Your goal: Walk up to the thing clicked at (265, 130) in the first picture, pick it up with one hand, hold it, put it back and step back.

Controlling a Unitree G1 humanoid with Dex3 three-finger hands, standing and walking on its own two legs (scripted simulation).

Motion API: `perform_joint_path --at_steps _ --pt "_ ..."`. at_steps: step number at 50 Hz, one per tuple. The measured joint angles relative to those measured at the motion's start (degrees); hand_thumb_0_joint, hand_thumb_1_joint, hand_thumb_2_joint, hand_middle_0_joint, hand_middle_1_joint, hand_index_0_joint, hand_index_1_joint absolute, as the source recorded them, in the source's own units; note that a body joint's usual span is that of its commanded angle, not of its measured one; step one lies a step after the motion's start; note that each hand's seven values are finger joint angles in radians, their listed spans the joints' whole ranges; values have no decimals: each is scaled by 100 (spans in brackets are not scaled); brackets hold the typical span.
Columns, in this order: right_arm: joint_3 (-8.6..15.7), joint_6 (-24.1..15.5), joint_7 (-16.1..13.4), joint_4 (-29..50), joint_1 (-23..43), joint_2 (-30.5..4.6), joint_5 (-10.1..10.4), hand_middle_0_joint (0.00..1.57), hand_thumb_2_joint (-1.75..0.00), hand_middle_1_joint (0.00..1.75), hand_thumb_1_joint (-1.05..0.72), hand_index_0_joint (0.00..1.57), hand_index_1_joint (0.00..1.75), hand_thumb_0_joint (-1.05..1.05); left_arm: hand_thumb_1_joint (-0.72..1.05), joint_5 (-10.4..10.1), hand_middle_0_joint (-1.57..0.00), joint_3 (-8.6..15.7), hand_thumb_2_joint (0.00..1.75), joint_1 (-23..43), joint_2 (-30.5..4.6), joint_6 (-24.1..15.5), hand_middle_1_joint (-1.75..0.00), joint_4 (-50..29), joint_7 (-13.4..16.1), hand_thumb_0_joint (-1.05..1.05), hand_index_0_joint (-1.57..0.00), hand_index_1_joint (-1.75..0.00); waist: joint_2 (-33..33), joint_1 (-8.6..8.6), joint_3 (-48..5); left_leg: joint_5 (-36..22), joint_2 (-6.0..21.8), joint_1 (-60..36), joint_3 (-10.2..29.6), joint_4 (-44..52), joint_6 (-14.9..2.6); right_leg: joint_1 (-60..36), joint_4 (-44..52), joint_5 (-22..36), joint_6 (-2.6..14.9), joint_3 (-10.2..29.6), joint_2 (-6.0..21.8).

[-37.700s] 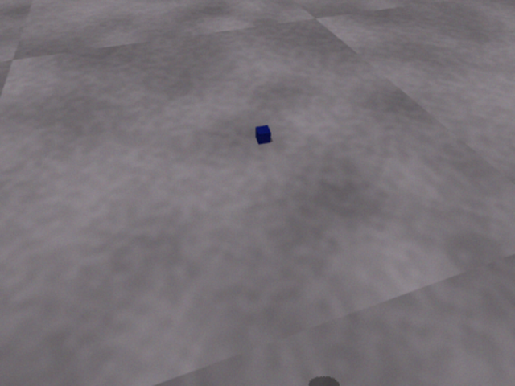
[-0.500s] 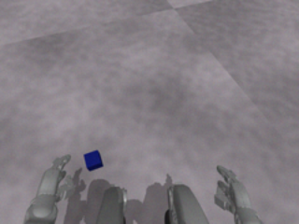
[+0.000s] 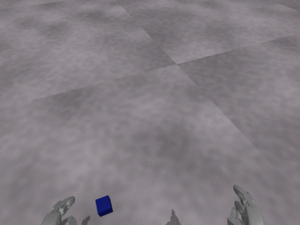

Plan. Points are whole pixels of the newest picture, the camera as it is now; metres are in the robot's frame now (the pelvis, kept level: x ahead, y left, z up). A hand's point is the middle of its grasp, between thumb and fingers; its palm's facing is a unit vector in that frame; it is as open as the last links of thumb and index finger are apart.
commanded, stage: home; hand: left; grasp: from above
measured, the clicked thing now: (104, 205) +0.40 +0.25 -0.68
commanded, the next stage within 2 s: stand in 1.90 s
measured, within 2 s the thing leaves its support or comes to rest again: neither
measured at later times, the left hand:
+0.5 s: hand out of the picture +0.16 +0.18 -0.04, palm faces +0.05 -0.98 -0.20, open 7.7 cm
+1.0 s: hand out of the picture +0.15 +0.18 -0.04, palm faces +0.04 -0.98 -0.19, open 7.8 cm
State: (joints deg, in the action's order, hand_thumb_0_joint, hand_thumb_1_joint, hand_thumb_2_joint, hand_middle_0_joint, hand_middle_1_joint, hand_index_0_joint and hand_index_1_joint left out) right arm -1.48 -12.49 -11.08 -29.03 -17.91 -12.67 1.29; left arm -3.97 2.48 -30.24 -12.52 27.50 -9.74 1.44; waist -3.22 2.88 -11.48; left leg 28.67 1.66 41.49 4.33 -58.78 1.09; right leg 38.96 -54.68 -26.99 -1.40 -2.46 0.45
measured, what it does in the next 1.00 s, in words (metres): stands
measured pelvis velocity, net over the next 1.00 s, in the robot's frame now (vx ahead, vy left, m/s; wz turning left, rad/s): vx -0.01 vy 0.00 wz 0.00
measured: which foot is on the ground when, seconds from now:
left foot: down 0.00-1.00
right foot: down 0.00-1.00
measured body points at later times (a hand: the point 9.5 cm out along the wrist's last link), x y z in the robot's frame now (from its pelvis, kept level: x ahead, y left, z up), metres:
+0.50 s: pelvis +0.00 +0.00 +0.00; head +0.01 +0.01 +0.45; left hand +0.16 +0.23 -0.03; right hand +0.15 -0.24 -0.06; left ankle +0.00 +0.13 -0.68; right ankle +0.00 -0.14 -0.68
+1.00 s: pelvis -0.01 +0.00 +0.00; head +0.00 +0.01 +0.45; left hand +0.15 +0.23 -0.03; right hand +0.15 -0.24 -0.06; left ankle +0.00 +0.13 -0.68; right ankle +0.00 -0.14 -0.68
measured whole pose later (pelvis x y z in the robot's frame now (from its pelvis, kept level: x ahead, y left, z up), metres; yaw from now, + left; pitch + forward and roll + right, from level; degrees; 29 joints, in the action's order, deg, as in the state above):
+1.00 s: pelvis -0.01 +0.00 +0.00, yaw +0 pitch +10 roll -3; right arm -1.7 -13.9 -10.6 -30.8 -16.7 -12.5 0.4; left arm -3.0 1.8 -28.6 -13.0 26.6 -7.7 0.7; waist -2.4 2.2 -9.5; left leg 28.2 1.6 40.1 4.1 -58.6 1.0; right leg 37.6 -54.5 -26.4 -1.6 -2.2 0.5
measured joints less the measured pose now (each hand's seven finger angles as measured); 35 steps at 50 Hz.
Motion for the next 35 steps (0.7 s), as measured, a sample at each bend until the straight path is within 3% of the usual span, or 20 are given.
perform_joint_path --at_steps 12,35 --pt "-20 -167 48 -93 226 21 -91 20 -90 30 -91 21 30 1 90 99 -20 -31 90 162 -2 -102 -30 204 -88 1 -20 -30 113 -83 160 -4 -19 -133 30 24 17 -139 3 -21 11 -30 18" --pt "-23 -106 50 -230 69 29 -91 20 -90 30 -91 21 30 1 83 82 -19 -49 85 182 -28 -139 -29 222 -56 1 -20 -29 71 -55 194 -29 -2 -156 -34 23 -8 -142 18 38 -13 37 2"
